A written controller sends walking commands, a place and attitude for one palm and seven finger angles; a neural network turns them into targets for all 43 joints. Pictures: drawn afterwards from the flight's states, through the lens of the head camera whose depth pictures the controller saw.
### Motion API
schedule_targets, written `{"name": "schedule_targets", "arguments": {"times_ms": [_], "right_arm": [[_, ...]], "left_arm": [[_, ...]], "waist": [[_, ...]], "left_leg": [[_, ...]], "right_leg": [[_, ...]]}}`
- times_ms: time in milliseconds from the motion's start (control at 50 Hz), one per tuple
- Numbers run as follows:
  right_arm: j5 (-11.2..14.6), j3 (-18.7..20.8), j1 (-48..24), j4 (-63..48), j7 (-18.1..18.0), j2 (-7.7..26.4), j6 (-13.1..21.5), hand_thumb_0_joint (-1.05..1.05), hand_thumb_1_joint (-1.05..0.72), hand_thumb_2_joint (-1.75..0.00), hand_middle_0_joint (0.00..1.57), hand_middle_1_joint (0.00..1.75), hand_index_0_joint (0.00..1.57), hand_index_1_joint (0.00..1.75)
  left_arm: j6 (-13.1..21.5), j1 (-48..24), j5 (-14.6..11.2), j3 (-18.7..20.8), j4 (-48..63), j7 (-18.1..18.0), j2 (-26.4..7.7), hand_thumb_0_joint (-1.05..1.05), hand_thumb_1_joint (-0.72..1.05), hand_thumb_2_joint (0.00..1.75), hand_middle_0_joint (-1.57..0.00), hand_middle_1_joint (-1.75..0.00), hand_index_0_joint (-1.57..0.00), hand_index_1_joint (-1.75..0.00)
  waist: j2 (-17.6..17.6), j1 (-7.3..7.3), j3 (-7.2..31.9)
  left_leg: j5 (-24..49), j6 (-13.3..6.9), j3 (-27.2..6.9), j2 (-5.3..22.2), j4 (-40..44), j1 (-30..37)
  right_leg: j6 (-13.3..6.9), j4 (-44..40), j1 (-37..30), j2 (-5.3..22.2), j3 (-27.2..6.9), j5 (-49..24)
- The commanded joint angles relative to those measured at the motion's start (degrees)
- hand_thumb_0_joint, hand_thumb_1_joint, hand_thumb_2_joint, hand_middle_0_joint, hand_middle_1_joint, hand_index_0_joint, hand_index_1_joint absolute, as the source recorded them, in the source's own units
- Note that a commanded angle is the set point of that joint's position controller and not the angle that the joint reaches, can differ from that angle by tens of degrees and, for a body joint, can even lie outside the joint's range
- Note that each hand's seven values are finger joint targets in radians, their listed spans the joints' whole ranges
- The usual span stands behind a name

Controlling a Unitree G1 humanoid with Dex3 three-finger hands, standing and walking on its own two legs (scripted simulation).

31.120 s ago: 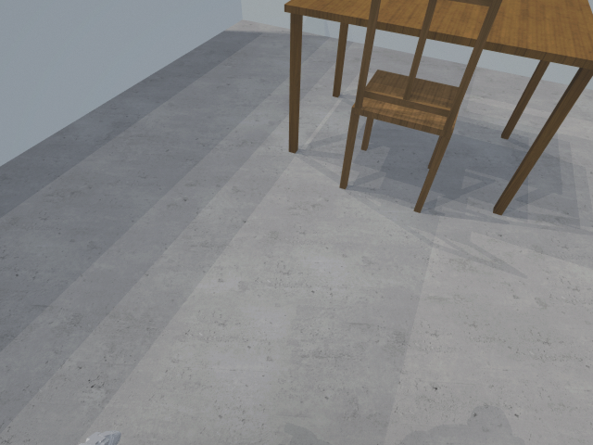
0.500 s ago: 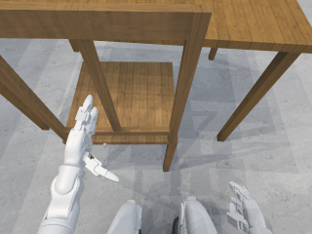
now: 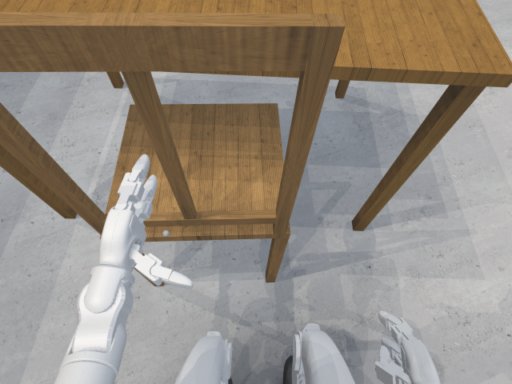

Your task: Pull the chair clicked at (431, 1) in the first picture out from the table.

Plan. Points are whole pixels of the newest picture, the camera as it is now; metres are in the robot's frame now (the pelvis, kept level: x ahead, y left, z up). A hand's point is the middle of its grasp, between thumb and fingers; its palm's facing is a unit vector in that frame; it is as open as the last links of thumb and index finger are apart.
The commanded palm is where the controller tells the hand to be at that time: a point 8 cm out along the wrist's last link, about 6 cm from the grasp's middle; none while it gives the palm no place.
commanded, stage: aim the fingers beside a spindle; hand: left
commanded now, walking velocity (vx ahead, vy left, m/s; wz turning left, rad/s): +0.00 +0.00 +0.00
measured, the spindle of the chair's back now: (171, 165) +0.42 +0.14 +0.07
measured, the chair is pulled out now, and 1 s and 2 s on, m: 0.06 0.06 0.06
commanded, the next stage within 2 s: push the fingers through the gap in 1.24 s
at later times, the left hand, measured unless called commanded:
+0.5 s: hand (164, 222) +0.35 +0.15 +0.02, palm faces -0.05 -1.00 -0.04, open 16.9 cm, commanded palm +0.33 +0.21 +0.02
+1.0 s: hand (160, 228) +0.34 +0.16 +0.02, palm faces -0.04 -1.00 -0.05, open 16.9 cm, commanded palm +0.32 +0.21 +0.02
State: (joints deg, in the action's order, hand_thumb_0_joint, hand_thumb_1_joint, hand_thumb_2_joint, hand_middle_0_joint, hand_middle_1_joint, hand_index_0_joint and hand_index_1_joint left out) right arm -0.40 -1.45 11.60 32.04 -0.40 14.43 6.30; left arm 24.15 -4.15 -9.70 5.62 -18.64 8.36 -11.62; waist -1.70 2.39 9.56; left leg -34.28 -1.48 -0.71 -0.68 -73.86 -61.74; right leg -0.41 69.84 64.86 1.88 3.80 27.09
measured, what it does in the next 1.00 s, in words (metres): stands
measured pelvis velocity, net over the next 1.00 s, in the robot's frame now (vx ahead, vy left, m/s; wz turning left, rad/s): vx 0.00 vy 0.00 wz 0.00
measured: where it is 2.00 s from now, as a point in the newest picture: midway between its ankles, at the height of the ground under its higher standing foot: outside the picture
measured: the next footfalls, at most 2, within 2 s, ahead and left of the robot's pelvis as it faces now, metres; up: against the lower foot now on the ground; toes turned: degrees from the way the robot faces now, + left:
none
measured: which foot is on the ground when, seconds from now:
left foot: down 0.00-1.00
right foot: down 0.00-1.00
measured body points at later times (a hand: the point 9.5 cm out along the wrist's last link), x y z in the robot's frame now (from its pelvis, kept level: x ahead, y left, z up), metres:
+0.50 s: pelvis +0.00 +0.00 +0.00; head +0.12 +0.01 +0.43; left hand +0.35 +0.21 +0.03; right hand +0.16 -0.24 -0.11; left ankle +0.01 +0.10 -0.62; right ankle +0.05 -0.12 -0.62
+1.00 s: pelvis +0.00 +0.00 +0.00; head +0.11 +0.00 +0.44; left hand +0.33 +0.21 +0.03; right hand +0.16 -0.25 -0.10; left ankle +0.01 +0.10 -0.62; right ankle +0.05 -0.12 -0.62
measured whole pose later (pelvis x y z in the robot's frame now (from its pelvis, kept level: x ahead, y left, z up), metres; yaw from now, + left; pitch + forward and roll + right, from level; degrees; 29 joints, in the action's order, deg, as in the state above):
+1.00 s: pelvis +0.00 +0.00 +0.00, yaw +0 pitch +22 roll -2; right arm -0.4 -1.4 11.5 32.7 -0.2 14.5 5.7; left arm 26.0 -6.3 -9.9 7.9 -22.8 9.4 -12.4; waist -1.6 2.5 9.7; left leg -34.1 -1.4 -0.7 -0.5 -73.3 -61.3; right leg -0.5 69.3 64.6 1.6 3.7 26.9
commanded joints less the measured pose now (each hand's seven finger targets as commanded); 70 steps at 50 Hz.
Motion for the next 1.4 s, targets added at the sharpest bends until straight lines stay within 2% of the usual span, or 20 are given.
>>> {"name": "schedule_targets", "arguments": {"times_ms": [0, 100, 200, 340, 400, 420, 460, 660, 740, 760, 820, 860, 880, 1020, 1080, 1180, 1220, 1320, 1340, 1380], "right_arm": [[0.1, 3.4, 0.6, -7.4, -0.3, 8.0, 2.7, 0.00, -0.90, -0.90, 0.20, 0.30, 0.20, 0.30], [-0.1, 3.4, 0.6, -7.3, -0.1, 7.8, 2.6, 0.00, -0.90, -0.90, 0.20, 0.30, 0.20, 0.30], [-0.1, 3.3, 0.5, -6.6, -0.2, 8.0, 2.2, 0.00, -0.90, -0.90, 0.20, 0.30, 0.20, 0.30], [-0.1, 3.4, 0.7, -6.7, -0.5, 8.0, 2.2, 0.00, -0.90, -0.90, 0.20, 0.30, 0.20, 0.30], [-0.1, 3.3, 1.0, -6.4, -0.4, 8.1, 2.0, 0.00, -0.90, -0.90, 0.20, 0.30, 0.20, 0.30], [-0.1, 3.3, 0.9, -6.4, -0.3, 7.9, 1.9, 0.00, -0.90, -0.90, 0.20, 0.30, 0.20, 0.30], [-0.1, 3.3, 1.0, -6.2, -0.4, 8.2, 1.8, 0.00, -0.90, -0.90, 0.20, 0.30, 0.20, 0.30], [0.1, 3.5, 1.5, -6.3, -0.2, 8.0, 1.9, 0.00, -0.90, -0.90, 0.20, 0.30, 0.20, 0.30], [0.1, 3.4, 1.2, -6.0, -0.2, 8.0, 2.1, 0.00, -0.90, -0.90, 0.20, 0.30, 0.20, 0.30], [0.1, 3.5, 1.5, -6.0, -0.3, 8.2, 2.1, 0.00, -0.90, -0.90, 0.20, 0.30, 0.20, 0.30], [0.1, 3.5, 1.1, -6.3, 0.0, 7.9, 2.1, 0.00, -0.90, -0.90, 0.20, 0.30, 0.20, 0.30], [0.1, 3.5, 1.3, -6.2, -0.1, 8.2, 2.0, 0.00, -0.90, -0.90, 0.20, 0.30, 0.20, 0.30], [0.1, 3.4, 0.9, -6.3, 0.0, 8.1, 2.0, 0.00, -0.90, -0.90, 0.20, 0.30, 0.20, 0.30], [0.0, 3.3, 0.6, -5.8, -0.4, 8.2, 2.5, 0.00, -0.90, -0.90, 0.20, 0.30, 0.20, 0.30], [-0.1, 3.4, 0.7, -6.0, -0.4, 8.2, 2.5, 0.00, -0.90, -0.90, 0.20, 0.30, 0.20, 0.30], [0.1, 3.2, 0.7, -6.2, -0.3, 8.2, 2.2, 0.00, -0.90, -0.90, 0.20, 0.30, 0.20, 0.30], [0.2, 3.2, 0.7, -6.0, -0.3, 8.2, 2.0, 0.00, -0.90, -0.90, 0.20, 0.30, 0.20, 0.30], [0.1, 3.2, 0.6, -6.1, -0.4, 8.2, 2.5, 0.00, -0.90, -0.90, 0.20, 0.30, 0.20, 0.30], [0.1, 3.3, 0.9, -5.9, -0.6, 8.4, 2.5, 0.00, -0.90, -0.90, 0.20, 0.30, 0.20, 0.30], [-0.1, 3.2, 1.1, -5.3, -0.8, 8.5, 2.7, 0.00, -0.90, -0.90, 0.20, 0.30, 0.20, 0.30]], "left_arm": [[3.5, -9.4, -0.5, 2.5, 12.3, -0.3, -6.2, 0.00, -0.50, 0.30, -0.06, -0.08, -0.06, -0.08], [4.8, -8.5, -0.1, 3.2, 13.1, -1.1, -6.7, 0.00, -0.50, 0.30, -0.06, -0.08, -0.06, -0.08], [4.5, -12.5, 0.6, 2.0, 9.2, -0.7, -5.8, 0.00, -0.50, 0.30, -0.06, -0.08, -0.06, -0.08], [4.3, -14.4, -0.2, 3.6, 10.4, 0.3, -7.4, 0.00, -0.50, 0.30, -0.06, -0.08, -0.06, -0.08], [4.2, -13.8, -0.3, 5.2, 9.7, 0.0, -8.8, 0.00, -0.50, 0.30, -0.06, -0.08, -0.06, -0.08], [3.8, -13.3, -0.3, 3.6, 8.5, 0.3, -6.8, 0.00, -0.50, 0.30, -0.06, -0.08, -0.06, -0.08], [3.8, -14.4, -0.1, 4.9, 7.0, 0.1, -8.2, 0.00, -0.50, 0.30, -0.06, -0.08, -0.06, -0.08], [4.6, -14.1, -1.0, 4.8, 8.8, 1.3, -8.2, 0.00, -0.50, 0.30, -0.06, -0.08, -0.06, -0.08], [5.0, -14.4, -1.2, 4.5, 8.3, 1.3, -7.7, 0.00, -0.50, 0.30, -0.06, -0.08, -0.06, -0.08], [5.2, -13.3, -1.0, 6.1, 7.8, 1.1, -9.2, 0.00, -0.50, 0.30, -0.06, -0.08, -0.06, -0.08], [5.3, -11.4, -1.1, 4.5, 8.6, 1.1, -7.6, 0.00, -0.50, 0.30, -0.06, -0.08, -0.06, -0.08], [5.3, -11.2, -0.9, 6.0, 7.8, 1.0, -9.1, 0.00, -0.50, 0.30, -0.06, -0.08, -0.06, -0.08], [5.4, -12.0, -0.8, 5.1, 7.7, 1.0, -8.3, 0.00, -0.50, 0.30, -0.06, -0.08, -0.06, -0.08], [6.0, -16.9, -0.6, 4.4, 7.7, 0.9, -8.0, 0.00, -0.50, 0.30, -0.06, -0.08, -0.06, -0.08], [5.8, -14.8, -0.9, 5.5, 7.8, 1.2, -8.9, 0.00, -0.50, 0.30, -0.06, -0.08, -0.06, -0.08], [4.9, -13.2, -1.1, 7.2, 6.1, 1.7, -10.1, 0.00, -0.50, 0.30, -0.06, -0.08, -0.06, -0.08], [4.4, -14.2, -1.3, 6.4, 5.0, 2.1, -9.1, 0.00, -0.50, 0.30, -0.06, -0.08, -0.06, -0.08], [5.1, -16.8, -1.7, 5.0, 7.6, 2.4, -8.3, 0.00, -0.50, 0.30, -0.06, -0.08, -0.06, -0.08], [5.4, -17.1, -1.8, 6.3, 7.4, 2.4, -9.7, 0.00, -0.50, 0.30, -0.06, -0.08, -0.06, -0.08], [5.8, -19.1, -1.5, 6.8, 6.4, 2.4, -10.6, 0.00, -0.50, 0.30, -0.06, -0.08, -0.06, -0.08]], "waist": [[-0.3, 0.09, 21.7], [-0.6, -0.34, 22.1], [-0.2, 0.98, 19.0], [-1.5, 0.17, 23.7], [-1.7, -0.07, 23.7], [-0.8, 0.45, 22.9], [0.7, 0.63, 22.4], [-1.0, 0.63, 23.6], [-0.3, 0.87, 21.8], [0.4, 0.45, 22.0], [-0.8, 0.26, 22.1], [0.6, 0.21, 21.5], [-0.8, 0.43, 20.7], [-0.9, 1.04, 21.1], [-0.4, 0.30, 23.2], [0.0, -0.07, 22.2], [1.4, 0.58, 21.0], [-1.3, 0.95, 21.7], [0.3, 0.89, 22.2], [-0.3, 1.34, 22.1]], "left_leg": [[18.5, 1.4, -2.1, -0.1, 11.2, 10.5], [20.5, 1.8, -2.3, -0.1, 11.3, 11.4], [17.0, 1.5, -2.4, -0.1, 10.8, 9.6], [20.6, 1.6, -2.1, -0.2, 10.5, 11.6], [22.1, 1.9, -2.3, -0.1, 10.6, 11.8], [21.5, 1.7, -2.1, -0.1, 10.5, 11.4], [19.8, 1.4, -2.0, -0.1, 10.3, 9.5], [22.1, 1.3, -1.4, -0.1, 10.5, 10.8], [18.9, 1.2, -1.4, -0.2, 10.8, 9.5], [19.4, 1.2, -1.6, -0.1, 10.9, 9.5], [19.8, 1.3, -1.2, -0.2, 11.2, 10.4], [19.0, 1.2, -1.4, -0.1, 11.2, 9.3], [18.3, 1.2, -1.4, -0.2, 11.2, 9.3], [16.1, 1.1, -1.6, -0.3, 10.6, 8.8], [17.7, 1.1, -1.6, -0.4, 10.7, 9.7], [17.6, 1.1, -1.2, -0.4, 10.8, 8.4], [16.1, 0.9, -1.2, -0.4, 10.6, 7.1], [16.1, 1.0, -1.4, -0.3, 10.7, 8.8], [16.3, 1.0, -1.5, -0.3, 10.5, 8.4], [16.8, 0.9, -1.5, -0.2, 9.9, 8.1]], "right_leg": [[-1.8, -8.2, -17.1, -1.8, -1.5, -10.3], [-1.9, -7.7, -17.4, -1.8, -1.3, -11.5], [-1.8, -7.9, -14.6, -1.8, -1.3, -8.8], [-1.8, -7.5, -17.3, -1.7, -1.7, -12.1], [-1.9, -7.2, -17.3, -1.8, -1.5, -12.9], [-1.7, -7.5, -17.1, -1.8, -1.5, -12.8], [-1.7, -7.6, -17.4, -1.9, -1.7, -11.9], [-1.7, -8.1, -19.3, -1.9, -2.1, -14.7], [-1.6, -8.6, -18.7, -1.9, -2.2, -12.1], [-1.7, -8.3, -18.8, -2.0, -2.0, -12.2], [-1.7, -8.8, -19.0, -1.9, -2.1, -12.5], [-1.8, -8.6, -19.0, -2.1, -2.0, -11.9], [-1.7, -8.6, -18.0, -2.0, -2.1, -11.1], [-1.7, -8.5, -16.8, -1.8, -2.2, -8.9], [-1.7, -8.5, -18.4, -1.9, -2.3, -10.4], [-1.7, -8.5, -19.1, -1.9, -2.4, -10.9], [-1.5, -8.8, -18.4, -1.9, -2.4, -9.7], [-1.6, -9.0, -17.5, -1.9, -2.4, -9.0], [-1.6, -8.9, -18.2, -1.9, -2.4, -9.3], [-1.6, -8.5, -17.4, -2.0, -2.6, -9.8]]}}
